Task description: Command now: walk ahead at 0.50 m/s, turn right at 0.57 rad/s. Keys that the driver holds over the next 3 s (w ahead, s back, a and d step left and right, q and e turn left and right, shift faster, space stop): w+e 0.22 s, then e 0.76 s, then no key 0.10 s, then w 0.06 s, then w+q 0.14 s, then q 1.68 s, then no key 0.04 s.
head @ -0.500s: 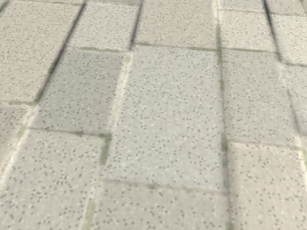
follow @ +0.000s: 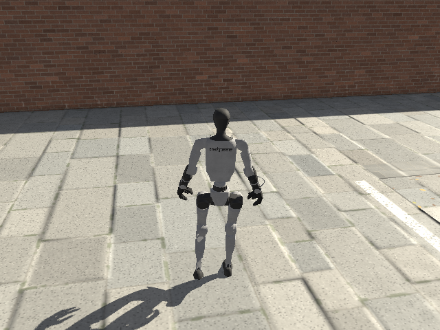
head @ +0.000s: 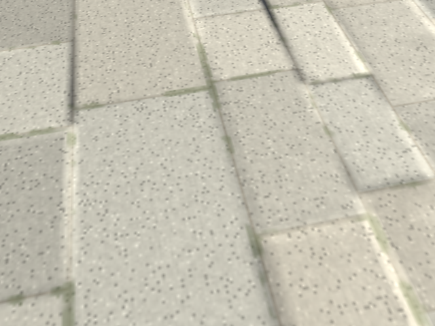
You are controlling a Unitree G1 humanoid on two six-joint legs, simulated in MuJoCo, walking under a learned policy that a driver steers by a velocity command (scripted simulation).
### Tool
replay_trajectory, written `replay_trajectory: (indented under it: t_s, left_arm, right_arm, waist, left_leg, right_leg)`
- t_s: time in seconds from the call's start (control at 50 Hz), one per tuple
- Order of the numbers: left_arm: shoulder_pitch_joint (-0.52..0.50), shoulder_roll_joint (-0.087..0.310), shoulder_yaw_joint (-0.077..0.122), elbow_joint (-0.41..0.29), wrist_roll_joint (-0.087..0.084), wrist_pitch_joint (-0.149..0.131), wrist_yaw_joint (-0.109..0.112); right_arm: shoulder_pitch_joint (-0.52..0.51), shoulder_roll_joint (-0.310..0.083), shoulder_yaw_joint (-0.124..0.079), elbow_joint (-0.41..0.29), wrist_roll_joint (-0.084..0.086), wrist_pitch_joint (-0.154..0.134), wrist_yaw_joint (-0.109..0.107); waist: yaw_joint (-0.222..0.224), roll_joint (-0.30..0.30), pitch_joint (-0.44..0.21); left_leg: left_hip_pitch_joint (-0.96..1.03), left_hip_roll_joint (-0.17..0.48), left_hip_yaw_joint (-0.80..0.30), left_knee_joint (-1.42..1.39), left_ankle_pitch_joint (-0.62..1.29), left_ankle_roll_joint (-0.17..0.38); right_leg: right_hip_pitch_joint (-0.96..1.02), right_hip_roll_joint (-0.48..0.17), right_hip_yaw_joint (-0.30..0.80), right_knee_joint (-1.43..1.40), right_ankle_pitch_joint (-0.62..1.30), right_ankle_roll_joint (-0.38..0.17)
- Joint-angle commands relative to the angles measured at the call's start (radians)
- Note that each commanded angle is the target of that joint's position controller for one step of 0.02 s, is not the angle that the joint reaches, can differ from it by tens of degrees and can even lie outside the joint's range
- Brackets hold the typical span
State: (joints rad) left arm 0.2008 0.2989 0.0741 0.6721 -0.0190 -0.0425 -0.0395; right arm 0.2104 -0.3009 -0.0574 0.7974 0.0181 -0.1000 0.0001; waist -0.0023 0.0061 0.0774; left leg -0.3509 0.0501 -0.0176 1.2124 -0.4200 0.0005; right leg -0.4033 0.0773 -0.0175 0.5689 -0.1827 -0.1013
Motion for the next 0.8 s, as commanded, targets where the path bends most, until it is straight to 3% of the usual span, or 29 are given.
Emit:
replay_trajectory:
  t_s: [0.02,0.1,0.2,0.24,0.28,0.34,0.36,0.38,0.4,0.42,0.44,0.46,0.48,0.52,0.56,0.64,0.74,0.78,0.8]
  left_arm:
    - [0.03,0.109,0.027,-0.075,0.014,-0.024,0.011]
    - [0.064,0.144,0.037,-0.059,0.007,-0.029,0.036]
    - [0.13,0.156,0.04,-0.028,-0.002,-0.013,0.056]
    - [0.155,0.162,0.043,-0.012,-0.005,-0.006,0.058]
    - [0.172,0.153,0.043,0.0,-0.006,0.009,0.065]
    - [0.121,0.14,0.043,-0.021,-0.003,0.028,0.078]
    - [0.09,0.116,0.035,-0.04,-0.004,0.027,0.077]
    - [0.09,0.058,0.014,-0.074,0.015,0.024,0.076]
    - [0.321,0.013,-0.001,-0.064,0.002,0.024,0.069]
    - [0.349,0.14,0.02,-0.031,-0.006,0.032,0.067]
    - [0.218,0.19,0.038,-0.045,-0.01,0.047,0.07]
    - [0.152,0.191,0.042,-0.059,-0.007,0.064,0.077]
    - [0.122,0.184,0.046,-0.072,-0.001,0.079,0.081]
    - [0.142,0.118,0.034,-0.077,-0.006,0.099,0.081]
    - [0.127,0.084,0.024,-0.09,0.001,0.098,0.081]
    - [0.062,0.085,0.018,-0.116,0.007,0.097,0.064]
    - [-0.004,0.106,0.025,-0.148,0.006,0.106,0.039]
    - [0.012,0.105,0.032,-0.147,0.007,0.106,0.03]
    - [0.035,0.113,0.039,-0.137,0.009,0.105,0.031]
  right_arm:
    - [-0.016,-0.133,-0.033,-0.094,-0.022,-0.028,-0.002]
    - [-0.057,-0.085,-0.022,-0.113,-0.037,0.004,-0.007]
    - [-0.236,-0.049,-0.003,-0.16,-0.024,-0.004,0.007]
    - [-0.28,-0.061,-0.006,-0.178,-0.019,-0.013,0.015]
    - [-0.282,-0.082,-0.015,-0.186,-0.024,-0.021,0.023]
    - [-0.187,-0.113,-0.034,-0.166,-0.028,-0.032,0.023]
    - [-0.113,-0.132,-0.042,-0.156,-0.04,-0.037,0.017]
    - [0.007,-0.195,-0.054,-0.153,-0.061,-0.037,0.008]
    - [0.044,-0.219,-0.057,-0.134,-0.064,-0.015,0.01]
    - [0.022,-0.157,-0.049,-0.151,-0.031,0.005,0.012]
    - [-0.022,-0.092,-0.031,-0.174,-0.028,0.02,0.004]
    - [-0.078,-0.07,-0.019,-0.176,-0.033,0.037,-0.001]
    - [-0.117,-0.062,-0.014,-0.175,-0.033,0.048,-0.005]
    - [-0.145,-0.086,-0.021,-0.158,-0.046,0.053,-0.01]
    - [-0.142,-0.106,-0.03,-0.142,-0.046,0.051,-0.013]
    - [-0.162,-0.138,-0.043,-0.13,-0.03,0.069,-0.019]
    - [-0.152,-0.174,-0.055,-0.108,-0.012,0.089,-0.009]
    - [-0.154,-0.184,-0.058,-0.097,0.005,0.096,-0.007]
    - [-0.14,-0.17,-0.055,-0.086,0.012,0.099,-0.007]
  waist:
    - [-0.006,-0.037,-0.135]
    - [-0.007,-0.035,-0.105]
    - [0.064,-0.084,-0.071]
    - [0.079,-0.093,-0.055]
    - [0.074,-0.104,-0.071]
    - [0.016,-0.143,-0.121]
    - [-0.03,-0.129,-0.175]
    - [-0.067,-0.003,-0.33]
    - [0.027,0.296,-0.493]
    - [0.015,0.21,-0.483]
    - [-0.023,0.138,-0.344]
    - [-0.014,0.08,-0.26]
    - [0.001,0.085,-0.189]
    - [0.03,0.137,-0.126]
    - [0.025,0.144,-0.144]
    - [0.011,0.114,-0.201]
    - [-0.008,0.13,-0.161]
    - [0.015,0.123,-0.159]
    - [0.025,0.109,-0.162]
  left_leg:
    - [-0.29,0.072,-0.077,-0.052,0.109,0.002]
    - [-0.274,0.051,-0.042,-0.229,0.224,-0.062]
    - [-0.206,-0.018,-0.035,-0.587,0.493,-0.077]
    - [-0.179,-0.041,-0.04,-0.654,0.514,-0.068]
    - [-0.155,-0.069,-0.051,-0.715,0.483,-0.05]
    - [-0.039,-0.084,-0.049,-0.779,0.438,-0.002]
    - [0.103,-0.043,-0.052,-0.829,0.559,0.032]
    - [0.386,0.155,-0.211,-0.757,0.856,0.103]
    - [0.701,0.427,-0.572,-0.73,1.01,0.31]
    - [0.638,0.426,-0.627,-0.769,0.746,0.302]
    - [0.522,0.354,-0.468,-0.797,0.636,0.257]
    - [0.395,0.297,-0.358,-0.827,0.576,0.225]
    - [0.278,0.257,-0.285,-0.855,0.537,0.217]
    - [0.11,0.194,-0.155,-0.927,0.51,0.209]
    - [0.124,0.212,-0.104,-0.942,0.602,0.238]
    - [0.167,0.255,-0.037,-0.95,0.583,0.252]
    - [0.183,0.274,0.016,-0.933,0.439,0.216]
    - [0.199,0.272,0.04,-0.87,0.417,0.174]
    - [0.174,0.248,0.071,-0.81,0.374,0.134]
  right_leg:
    - [0.314,-0.261,0.421,-0.319,0.153,-0.191]
    - [0.205,-0.215,0.315,-0.347,0.301,-0.194]
    - [0.169,-0.158,0.28,-0.327,0.149,-0.124]
    - [0.184,-0.169,0.313,-0.29,0.171,-0.112]
    - [0.246,-0.173,0.356,-0.199,0.256,-0.088]
    - [0.299,-0.159,0.42,-0.044,0.354,-0.038]
    - [0.266,-0.106,0.391,0.074,0.371,0.003]
    - [0.128,-0.039,0.315,0.347,0.113,0.053]
    - [-0.163,0.089,0.236,0.629,-0.59,0.111]
    - [-0.229,-0.014,0.239,0.753,-0.507,0.137]
    - [-0.274,-0.043,0.194,0.787,-0.425,0.16]
    - [-0.268,-0.073,0.155,0.763,-0.363,0.174]
    - [-0.249,-0.1,0.141,0.731,-0.331,0.181]
    - [-0.145,-0.113,0.087,0.633,-0.285,0.181]
    - [-0.13,-0.123,0.064,0.546,-0.257,0.182]
    - [-0.066,-0.156,0.05,0.38,-0.142,0.168]
    - [0.013,-0.142,-0.002,0.188,-0.13,0.126]
    - [0.081,-0.12,-0.033,0.039,-0.079,0.093]
    - [0.153,-0.096,-0.041,-0.051,-0.017,0.068]
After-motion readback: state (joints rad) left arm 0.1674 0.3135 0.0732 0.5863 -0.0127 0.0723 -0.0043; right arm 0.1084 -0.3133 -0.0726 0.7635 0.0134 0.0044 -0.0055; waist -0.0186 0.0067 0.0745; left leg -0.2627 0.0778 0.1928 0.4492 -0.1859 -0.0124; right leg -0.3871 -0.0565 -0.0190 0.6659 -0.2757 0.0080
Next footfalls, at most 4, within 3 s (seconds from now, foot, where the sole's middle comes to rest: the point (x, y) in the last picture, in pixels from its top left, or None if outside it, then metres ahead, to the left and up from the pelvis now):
0.36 left None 0.41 0.11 -0.76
0.82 right None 0.29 -0.13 -0.76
1.28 left None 0.41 0.06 -0.76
1.66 right None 0.43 -0.22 -0.76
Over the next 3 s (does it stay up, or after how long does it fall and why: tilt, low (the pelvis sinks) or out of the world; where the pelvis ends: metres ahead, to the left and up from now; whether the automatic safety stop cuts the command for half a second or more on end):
stays up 0.43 -0.05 0.00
